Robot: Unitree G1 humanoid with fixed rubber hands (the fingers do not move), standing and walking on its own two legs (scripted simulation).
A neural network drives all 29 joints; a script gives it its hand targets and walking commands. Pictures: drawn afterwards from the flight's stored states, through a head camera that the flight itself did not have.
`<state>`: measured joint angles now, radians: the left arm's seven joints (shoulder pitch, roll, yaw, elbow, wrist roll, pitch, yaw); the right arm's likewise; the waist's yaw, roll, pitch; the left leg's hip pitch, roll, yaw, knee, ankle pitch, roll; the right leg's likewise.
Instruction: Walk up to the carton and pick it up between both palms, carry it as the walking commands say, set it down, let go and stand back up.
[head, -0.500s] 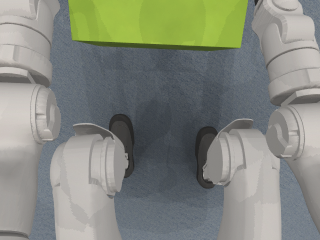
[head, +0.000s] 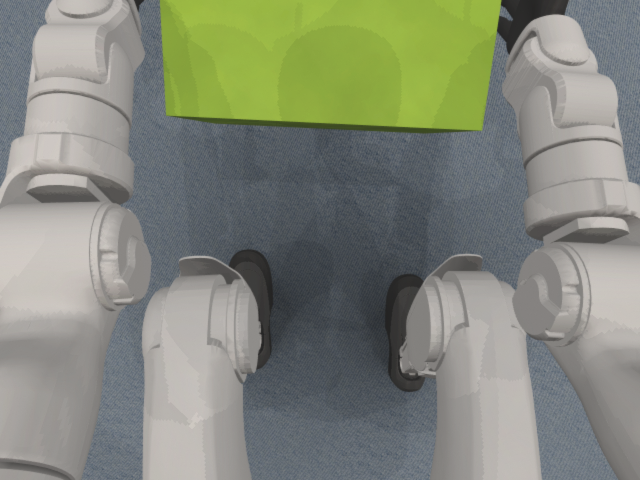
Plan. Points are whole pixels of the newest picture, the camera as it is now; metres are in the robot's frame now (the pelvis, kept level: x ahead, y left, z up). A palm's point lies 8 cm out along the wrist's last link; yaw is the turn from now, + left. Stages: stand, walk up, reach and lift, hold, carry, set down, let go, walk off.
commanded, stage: reach and lift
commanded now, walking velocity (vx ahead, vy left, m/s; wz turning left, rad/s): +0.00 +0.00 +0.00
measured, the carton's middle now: (327, 34) +0.55 +0.04 -0.20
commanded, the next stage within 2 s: none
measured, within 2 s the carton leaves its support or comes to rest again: neither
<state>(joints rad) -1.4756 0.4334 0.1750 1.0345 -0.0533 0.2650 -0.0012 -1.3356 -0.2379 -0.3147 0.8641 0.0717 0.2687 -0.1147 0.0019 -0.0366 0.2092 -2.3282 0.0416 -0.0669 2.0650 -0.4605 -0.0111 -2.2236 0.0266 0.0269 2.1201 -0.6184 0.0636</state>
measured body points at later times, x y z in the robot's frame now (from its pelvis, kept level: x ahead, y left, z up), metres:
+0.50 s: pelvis +0.00 +0.00 +0.05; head +0.33 +0.04 +0.35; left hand +0.55 +0.23 -0.07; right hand +0.54 -0.15 -0.07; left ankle +0.13 +0.14 -0.36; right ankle +0.10 -0.14 -0.36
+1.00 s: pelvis +0.00 +0.00 +0.10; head +0.31 +0.04 +0.43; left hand +0.54 +0.22 +0.00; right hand +0.53 -0.15 +0.01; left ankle +0.13 +0.14 -0.36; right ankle +0.10 -0.14 -0.36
